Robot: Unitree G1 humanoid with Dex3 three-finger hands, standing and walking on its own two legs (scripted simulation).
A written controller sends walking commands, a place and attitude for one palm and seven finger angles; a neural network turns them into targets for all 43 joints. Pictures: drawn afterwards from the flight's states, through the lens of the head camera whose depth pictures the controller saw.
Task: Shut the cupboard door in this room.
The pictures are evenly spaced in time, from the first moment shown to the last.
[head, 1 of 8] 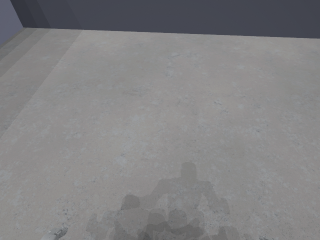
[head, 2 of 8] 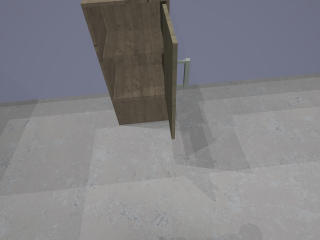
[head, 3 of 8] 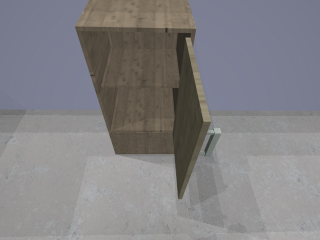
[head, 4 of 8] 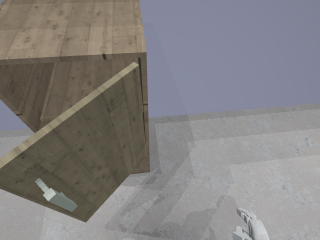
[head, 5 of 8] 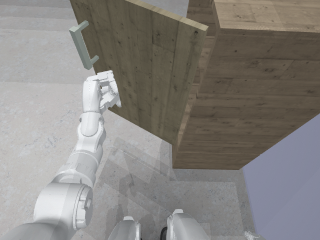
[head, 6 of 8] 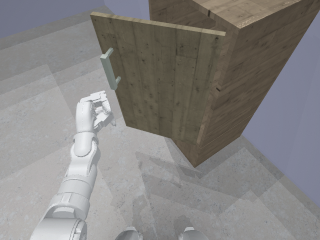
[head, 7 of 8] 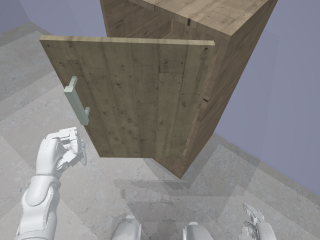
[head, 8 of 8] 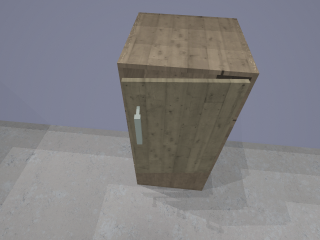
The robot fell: no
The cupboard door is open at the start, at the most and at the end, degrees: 90 95 6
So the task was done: yes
